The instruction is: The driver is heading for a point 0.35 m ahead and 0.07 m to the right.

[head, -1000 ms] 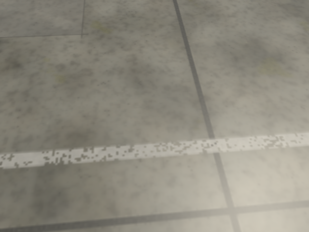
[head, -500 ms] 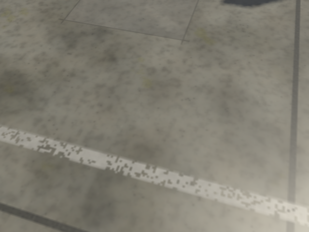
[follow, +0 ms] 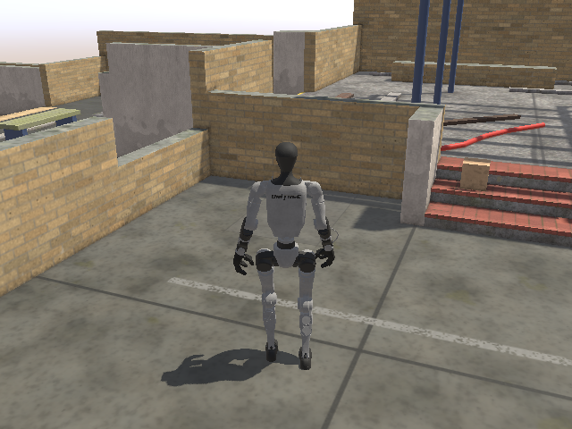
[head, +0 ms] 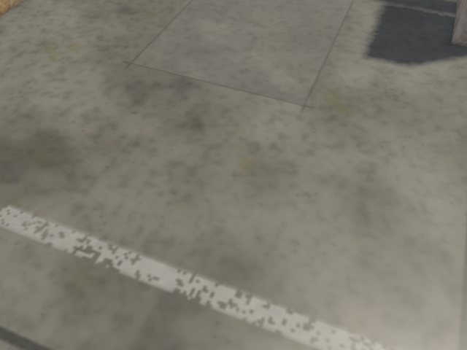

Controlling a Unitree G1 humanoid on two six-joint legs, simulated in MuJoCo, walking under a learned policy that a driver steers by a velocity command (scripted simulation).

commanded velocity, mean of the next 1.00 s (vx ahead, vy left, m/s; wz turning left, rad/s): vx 0.27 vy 0.00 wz -0.05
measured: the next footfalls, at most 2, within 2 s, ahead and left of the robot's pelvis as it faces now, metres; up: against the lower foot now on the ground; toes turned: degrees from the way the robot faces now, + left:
left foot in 0.32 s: +0.12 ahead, +0.12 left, +0.00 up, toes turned +2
right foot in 0.74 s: +0.39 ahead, -0.07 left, +0.00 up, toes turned -7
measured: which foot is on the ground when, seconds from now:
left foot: down 0.00-0.02, up 0.04-0.30, down 0.32-0.76, up 0.78-1.00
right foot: down 0.00-0.34, up 0.36-0.72, down 0.74-1.00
